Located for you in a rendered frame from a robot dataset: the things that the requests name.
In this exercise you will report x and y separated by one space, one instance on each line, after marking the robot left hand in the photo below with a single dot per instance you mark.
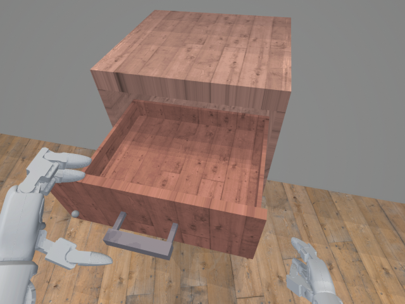
23 207

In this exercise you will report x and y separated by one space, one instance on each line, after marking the robot left forearm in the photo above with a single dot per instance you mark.
15 284

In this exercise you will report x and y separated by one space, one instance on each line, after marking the cabinet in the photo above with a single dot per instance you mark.
238 63

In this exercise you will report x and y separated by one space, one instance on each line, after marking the handle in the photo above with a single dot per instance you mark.
140 244

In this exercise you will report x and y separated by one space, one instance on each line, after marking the drawer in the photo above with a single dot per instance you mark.
161 163

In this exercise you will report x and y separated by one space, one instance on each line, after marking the robot right hand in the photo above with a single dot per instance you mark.
313 278

